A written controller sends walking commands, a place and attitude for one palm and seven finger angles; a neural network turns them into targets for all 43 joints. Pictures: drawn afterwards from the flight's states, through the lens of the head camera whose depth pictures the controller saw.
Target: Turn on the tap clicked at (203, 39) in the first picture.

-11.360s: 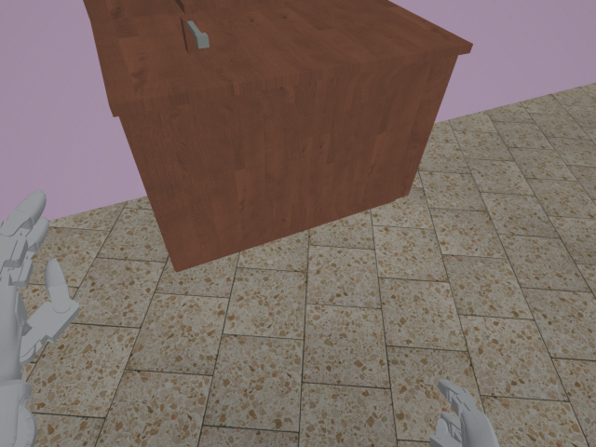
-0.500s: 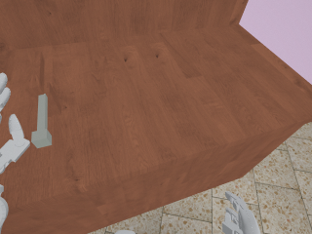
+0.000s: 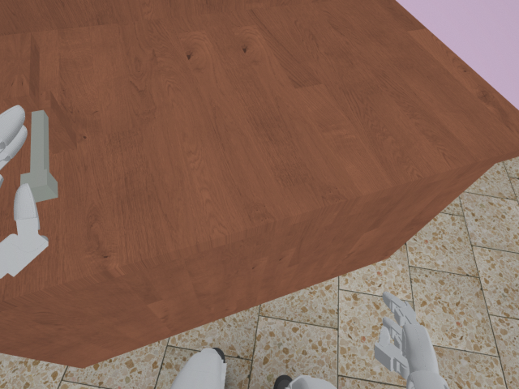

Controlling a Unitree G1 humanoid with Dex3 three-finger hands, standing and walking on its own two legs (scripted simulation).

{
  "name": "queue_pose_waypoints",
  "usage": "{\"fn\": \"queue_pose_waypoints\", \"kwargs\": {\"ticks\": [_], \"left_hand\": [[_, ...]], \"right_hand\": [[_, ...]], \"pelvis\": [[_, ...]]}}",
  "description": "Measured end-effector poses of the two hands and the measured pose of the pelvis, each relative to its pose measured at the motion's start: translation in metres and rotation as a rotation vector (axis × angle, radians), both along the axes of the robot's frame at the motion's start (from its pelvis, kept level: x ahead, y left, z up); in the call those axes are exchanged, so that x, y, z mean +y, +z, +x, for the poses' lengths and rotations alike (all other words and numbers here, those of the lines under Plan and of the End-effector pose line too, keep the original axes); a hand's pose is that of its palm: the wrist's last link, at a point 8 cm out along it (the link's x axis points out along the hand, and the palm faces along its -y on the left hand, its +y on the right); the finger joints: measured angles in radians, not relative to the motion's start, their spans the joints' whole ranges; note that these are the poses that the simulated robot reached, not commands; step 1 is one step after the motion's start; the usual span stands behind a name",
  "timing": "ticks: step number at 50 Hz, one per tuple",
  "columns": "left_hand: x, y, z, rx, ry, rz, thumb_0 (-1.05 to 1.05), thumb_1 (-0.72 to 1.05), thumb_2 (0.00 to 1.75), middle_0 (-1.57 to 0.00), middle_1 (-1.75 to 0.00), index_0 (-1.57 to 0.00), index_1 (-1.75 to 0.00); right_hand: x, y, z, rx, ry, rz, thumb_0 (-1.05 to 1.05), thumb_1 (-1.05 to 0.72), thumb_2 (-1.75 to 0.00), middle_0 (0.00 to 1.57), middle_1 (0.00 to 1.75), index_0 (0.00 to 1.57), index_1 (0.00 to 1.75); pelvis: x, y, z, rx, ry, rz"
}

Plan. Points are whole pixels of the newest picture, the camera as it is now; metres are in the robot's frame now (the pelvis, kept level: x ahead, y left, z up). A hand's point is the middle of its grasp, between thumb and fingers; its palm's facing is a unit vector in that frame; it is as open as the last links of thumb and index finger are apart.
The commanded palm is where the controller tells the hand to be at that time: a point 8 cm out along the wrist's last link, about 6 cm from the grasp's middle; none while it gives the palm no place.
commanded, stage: shuffle to correct the standing spot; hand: left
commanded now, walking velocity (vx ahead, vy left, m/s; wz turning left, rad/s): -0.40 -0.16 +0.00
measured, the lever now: (39, 186) +0.31 +0.31 +0.13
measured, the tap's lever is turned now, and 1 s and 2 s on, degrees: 0 0 0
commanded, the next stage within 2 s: come to a stop and stand still in 0.04 s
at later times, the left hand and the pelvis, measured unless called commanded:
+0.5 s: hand (18, 295) +0.18 +0.25 +0.16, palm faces +0.38 -0.84 -0.39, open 7.4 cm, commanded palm +0.11 +0.28 +0.19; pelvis -0.07 +0.01 -0.01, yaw -4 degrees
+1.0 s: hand out of the picture +0.05 +0.26 +0.15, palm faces +0.38 -0.84 -0.38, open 7.5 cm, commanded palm +0.00 +0.30 +0.19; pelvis -0.18 +0.03 -0.03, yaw -3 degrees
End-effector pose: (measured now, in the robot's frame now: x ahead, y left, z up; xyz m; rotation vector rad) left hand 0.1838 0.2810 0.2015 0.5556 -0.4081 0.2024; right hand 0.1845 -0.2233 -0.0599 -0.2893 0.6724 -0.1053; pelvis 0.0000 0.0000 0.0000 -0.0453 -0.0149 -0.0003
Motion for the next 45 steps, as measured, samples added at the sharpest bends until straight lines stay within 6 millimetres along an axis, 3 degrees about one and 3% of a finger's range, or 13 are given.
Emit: {"fn": "queue_pose_waypoints", "kwargs": {"ticks": [6,14,19,24,27,31,35,38,41,45], "left_hand": [[0.005,-0.004,-0.013,0.022,0.033,0.025,0.02,0.89,0.9,-0.21,-0.31,-0.21,-0.3],[-0.02,-0.004,-0.049,0.019,0.005,-0.006,0.02,0.89,0.9,-0.21,-0.31,-0.21,-0.3],[-0.001,-0.02,-0.046,0.032,0.077,-0.09,0.01,0.89,0.9,-0.21,-0.31,-0.21,-0.3],[0.013,-0.032,-0.045,0.014,0.113,-0.107,0.02,0.89,0.9,-0.21,-0.31,-0.21,-0.3],[0.005,-0.021,-0.055,0.025,0.078,-0.071,0.02,0.89,0.9,-0.21,-0.31,-0.21,-0.3],[-0.007,0.009,-0.082,-0.027,0.024,0.05,0.02,0.89,0.9,-0.21,-0.31,-0.21,-0.3],[0.007,0.021,-0.109,-0.031,0.076,0.14,0.02,0.89,0.9,-0.21,-0.31,-0.21,-0.3],[0.028,0.011,-0.127,-0.018,0.155,0.081,0.01,0.89,0.9,-0.21,-0.31,-0.21,-0.3],[0.046,-0.02,-0.14,0.043,0.233,-0.037,0.01,0.89,0.9,-0.21,-0.31,-0.21,-0.3],[0.041,-0.052,-0.153,0.071,0.215,-0.156,0.02,0.89,0.9,-0.2,-0.31,-0.2,-0.3]], "right_hand": [[0.001,-0.006,-0.036,0.046,0.017,0.025,0.01,-0.9,-0.9,0.2,0.3,0.2,0.3],[-0.008,-0.021,-0.066,0.072,0.012,0.08,0.02,-0.9,-0.9,0.21,0.3,0.21,0.3],[-0.009,-0.002,-0.077,0.057,-0.044,0.053,0.02,-0.9,-0.9,0.21,0.3,0.21,0.3],[-0.011,-0.002,-0.087,-0.021,-0.082,0.025,0.01,-0.9,-0.9,0.21,0.3,0.2,0.3],[-0.007,-0.003,-0.1,-0.036,-0.084,0.055,0.01,-0.9,-0.9,0.2,0.3,0.2,0.3],[0.001,-0.022,-0.119,0.008,-0.066,0.111,0.01,-0.9,-0.9,0.2,0.3,0.2,0.3],[0.008,-0.048,-0.138,0.085,-0.062,0.151,0.01,-0.9,-0.9,0.2,0.3,0.2,0.3],[0.012,-0.052,-0.155,0.146,-0.057,0.155,0.01,-0.9,-0.9,0.2,0.3,0.2,0.3],[0.012,-0.047,-0.169,0.158,-0.055,0.126,0.02,-0.9,-0.9,0.21,0.3,0.2,0.3],[0.013,-0.04,-0.18,0.115,-0.029,0.054,0.02,-0.9,-0.9,0.21,0.3,0.2,0.3]], "pelvis": [[-0.008,0.0,-0.021,0.008,-0.007,-0.01],[-0.013,-0.008,-0.042,-0.039,-0.001,-0.019],[-0.01,-0.001,-0.05,-0.004,-0.038,0.04],[0.005,-0.012,-0.069,-0.039,-0.057,0.076],[0.009,-0.011,-0.078,-0.044,-0.041,0.062],[0.011,-0.015,-0.087,-0.029,-0.001,0.044],[0.012,-0.021,-0.101,-0.044,0.037,-0.025],[0.011,-0.021,-0.112,-0.042,0.035,0.0],[0.012,-0.02,-0.124,-0.011,0.021,0.035],[0.02,-0.028,-0.148,0.022,0.035,0.075]]}}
